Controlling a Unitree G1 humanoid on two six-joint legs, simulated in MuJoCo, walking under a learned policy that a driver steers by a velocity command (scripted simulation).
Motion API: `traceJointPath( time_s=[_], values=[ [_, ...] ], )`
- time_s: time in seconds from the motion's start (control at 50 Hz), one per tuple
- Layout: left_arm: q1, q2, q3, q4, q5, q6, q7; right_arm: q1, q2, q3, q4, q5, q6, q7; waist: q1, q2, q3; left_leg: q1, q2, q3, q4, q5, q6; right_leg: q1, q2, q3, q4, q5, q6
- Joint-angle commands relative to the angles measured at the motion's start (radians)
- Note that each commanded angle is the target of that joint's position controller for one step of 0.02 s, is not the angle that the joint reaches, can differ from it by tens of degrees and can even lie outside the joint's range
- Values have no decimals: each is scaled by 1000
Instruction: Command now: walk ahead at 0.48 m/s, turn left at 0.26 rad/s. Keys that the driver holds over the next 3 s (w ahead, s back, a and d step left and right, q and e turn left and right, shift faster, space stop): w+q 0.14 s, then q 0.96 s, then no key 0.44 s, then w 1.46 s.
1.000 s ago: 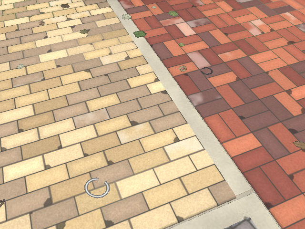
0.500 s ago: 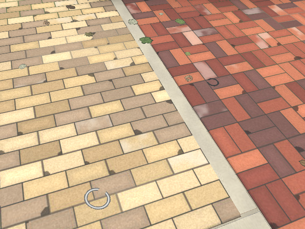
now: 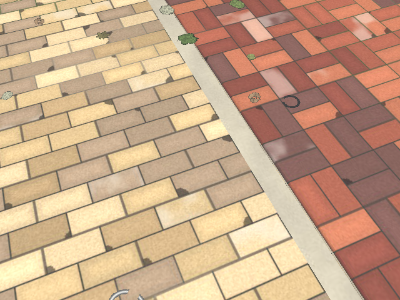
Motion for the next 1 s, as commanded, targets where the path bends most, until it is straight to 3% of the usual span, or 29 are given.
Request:
traceJointPath(
  time_s=[0.02, 0.04, 0.06, 0.1, 0.14, 0.22, 0.28, 0.32, 0.36, 0.4, 0.42, 0.44, 0.46, 0.48, 0.5, 0.52, 0.54, 0.56, 0.58, 0.6, 0.66, 0.76, 0.82, 0.92, 1.0],
  values=[
    [358, 210, 67, 58, -13, 11, 2, 43, -124, -31, -70, 8, 7, 2, 120, -46, -256, -628, 36, -92, 681, 80, 48, 667, -437, 750, -339, -426, -163],
    [250, 142, 46, 37, -20, 4, 0, -52, -125, -37, -103, 0, 6, 8, 92, -28, -119, -627, 71, -87, 624, 182, 50, 497, -400, 590, -382, -392, -124],
    [213, 101, 35, 38, -16, -8, -2, -81, -102, -38, -108, -4, 7, 11, 66, -5, -51, -594, 103, -84, 580, 228, 50, 388, -359, 471, -411, -259, -92],
    [240, 52, 18, 64, -19, -22, 13, -66, -71, -42, -110, -26, 32, 24, 21, -38, -25, -525, 128, -79, 526, 249, 35, 287, -298, 293, -426, -95, -44],
    [294, 64, 18, 80, -23, -38, 20, -88, -52, -46, -129, -28, 54, 32, 9, -40, -22, -544, 134, -65, 499, 268, 25, 283, -289, 210, -435, 9, -36],
    [329, 87, 15, 80, -22, -47, 30, -210, -51, -46, -190, -25, 73, 36, -7, -60, 13, -619, 121, 3, 355, 378, -3, 287, -256, 8, -372, 511, -17],
    [335, 96, 10, 74, -28, -38, 40, -326, -37, -32, -235, -17, 68, 45, 18, -96, 11, -539, 80, 80, 98, 498, -5, 280, -213, -94, -326, 601, 8],
    [370, 118, 14, 79, -29, -30, 48, -362, -44, -29, -251, -21, 68, 48, 38, -98, -15, -509, 52, 119, 9, 532, 1, 349, -228, -111, -281, 649, 11],
    [378, 134, 21, 78, -29, -19, 58, -340, -68, -34, -257, -32, 67, 48, 29, -113, -47, -470, 28, 131, -25, 479, 24, 412, -256, -117, -191, 738, 11],
    [359, 153, 32, 65, -28, -4, 67, -271, -102, -47, -247, -40, 63, 45, -1, -128, -86, -402, -8, 134, -55, 385, 62, 447, -277, -116, -48, 826, 10],
    [349, 161, 37, 55, -27, 5, 67, -215, -121, -57, -236, -43, 55, 42, -23, -115, -120, -346, -25, 125, -104, 370, 84, 452, -282, -113, 82, 788, 15],
    [331, 171, 43, 45, -32, 15, 61, -136, -145, -70, -217, -48, 41, 34, -71, -64, -162, -240, -29, 101, -224, 474, 110, 414, -262, -123, 281, 641, 46],
    [364, 158, 43, 16, -34, 18, 54, -110, -243, -95, -226, -48, 29, 24, -70, 76, -225, -70, 153, -115, -224, 919, 163, 236, -180, -130, 570, 149, 92],
    [461, 82, 31, -25, -42, 34, 47, -153, -335, -121, -254, -22, 50, 18, 15, 223, -341, 144, 417, -508, -200, 1342, 379, -52, 12, -21, 897, -562, 139],
    [409, 109, 28, -34, -19, 44, 42, -152, -325, -123, -281, 9, 74, 14, -22, 77, -380, 71, 419, -531, -298, 1064, 408, -102, -29, 132, 906, -508, 144],
    [331, 108, 28, -53, -21, 47, 40, -225, -264, -108, -294, 8, 86, 6, -10, 20, -243, -61, 384, -463, -354, 807, 374, -138, -61, 145, 877, -429, 146],
    [290, 110, 32, -56, -19, 48, 42, -278, -207, -90, -297, 5, 93, 1, 20, -25, -123, -194, 322, -397, -401, 691, 310, -135, -88, 149, 774, -369, 145],
    [275, 122, 37, -70, -6, 58, 46, -282, -181, -84, -293, 6, 95, -3, 37, -5, -90, -252, 270, -345, -412, 665, 262, -107, -104, 157, 693, -327, 146],
    [294, 119, 38, -65, 6, 75, 48, -285, -168, -80, -296, 2, 93, -4, 49, 11, -95, -288, 232, -311, -418, 652, 235, -62, -101, 155, 655, -297, 148],
    [308, 108, 36, -61, 7, 89, 48, -283, -175, -81, -299, -6, 87, -1, 55, 13, -113, -296, 209, -296, -413, 679, 220, -41, -88, 151, 637, -279, 149],
    [293, 96, 32, -79, -4, 105, 45, -273, -225, -94, -311, -12, 76, 7, 56, 26, -160, -269, 180, -293, -401, 687, 191, -52, -78, 163, 563, -246, 161],
    [177, 130, 38, -136, -7, 124, 47, -246, -249, -103, -331, -9, 99, 5, 15, 89, -150, -232, 157, -388, -444, 310, 152, -115, -70, 190, 440, -229, 184],
    [142, 137, 36, -158, -13, 121, 49, -230, -258, -108, -340, -14, 107, 6, -1, 100, -133, -214, 162, -453, -454, 214, 153, -120, -55, 202, 371, -247, 182],
    [137, 141, 28, -184, -26, 105, 54, -234, -267, -113, -358, -22, 111, 12, -4, 109, -138, -212, 158, -518, -427, 274, 157, -34, -12, 207, 251, -295, 150],
    [216, 150, 23, -186, -43, 90, 58, -272, -269, -116, -373, -19, 121, 23, 29, 125, -147, -261, 136, -567, -409, 370, 127, 142, 37, 197, 52, -313, 111]
  ],
)
Next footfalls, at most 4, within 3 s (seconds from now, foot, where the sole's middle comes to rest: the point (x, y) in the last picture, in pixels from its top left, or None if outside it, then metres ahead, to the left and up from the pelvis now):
0.44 left None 0.36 0.10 -0.75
1.06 right None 0.39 -0.08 -0.75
1.48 left None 0.24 0.07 -0.75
1.86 right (214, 294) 0.45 -0.03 -0.75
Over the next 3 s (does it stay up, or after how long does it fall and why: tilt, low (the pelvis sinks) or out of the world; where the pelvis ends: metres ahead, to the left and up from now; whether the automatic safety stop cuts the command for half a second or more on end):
stays up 0.82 0.39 0.01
